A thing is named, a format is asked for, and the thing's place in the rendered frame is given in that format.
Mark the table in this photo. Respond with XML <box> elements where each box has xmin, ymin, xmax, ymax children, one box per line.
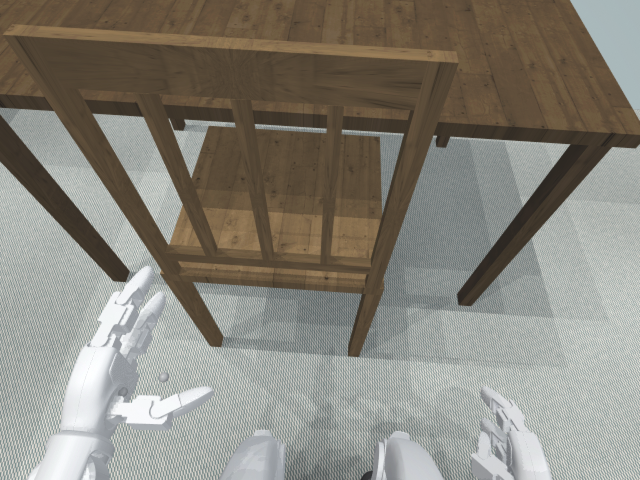
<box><xmin>0</xmin><ymin>0</ymin><xmax>640</xmax><ymax>306</ymax></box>

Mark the right robot thigh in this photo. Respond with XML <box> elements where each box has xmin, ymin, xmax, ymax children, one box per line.
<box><xmin>372</xmin><ymin>437</ymin><xmax>444</xmax><ymax>480</ymax></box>

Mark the right robot hand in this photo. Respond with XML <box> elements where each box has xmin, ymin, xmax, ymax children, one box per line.
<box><xmin>471</xmin><ymin>386</ymin><xmax>552</xmax><ymax>480</ymax></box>

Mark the left robot hand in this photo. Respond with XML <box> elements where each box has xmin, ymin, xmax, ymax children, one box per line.
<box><xmin>60</xmin><ymin>266</ymin><xmax>214</xmax><ymax>439</ymax></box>

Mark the robot thigh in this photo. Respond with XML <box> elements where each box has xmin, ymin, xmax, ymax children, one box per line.
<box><xmin>219</xmin><ymin>436</ymin><xmax>286</xmax><ymax>480</ymax></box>
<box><xmin>372</xmin><ymin>437</ymin><xmax>444</xmax><ymax>480</ymax></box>

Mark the left robot thigh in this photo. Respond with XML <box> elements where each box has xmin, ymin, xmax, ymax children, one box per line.
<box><xmin>219</xmin><ymin>436</ymin><xmax>286</xmax><ymax>480</ymax></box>

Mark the chair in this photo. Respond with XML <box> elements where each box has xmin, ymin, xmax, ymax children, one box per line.
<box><xmin>3</xmin><ymin>24</ymin><xmax>459</xmax><ymax>357</ymax></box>

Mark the robot left forearm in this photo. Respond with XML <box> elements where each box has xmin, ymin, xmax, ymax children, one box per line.
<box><xmin>26</xmin><ymin>431</ymin><xmax>115</xmax><ymax>480</ymax></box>

